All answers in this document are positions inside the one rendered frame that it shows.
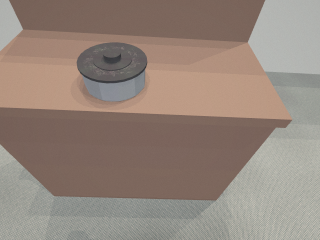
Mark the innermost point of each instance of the knob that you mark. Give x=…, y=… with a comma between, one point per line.
x=112, y=54

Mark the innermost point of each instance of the lid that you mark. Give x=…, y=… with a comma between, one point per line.
x=92, y=65

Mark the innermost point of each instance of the table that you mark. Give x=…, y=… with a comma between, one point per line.
x=206, y=107

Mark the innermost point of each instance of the pot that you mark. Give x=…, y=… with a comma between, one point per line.
x=115, y=92

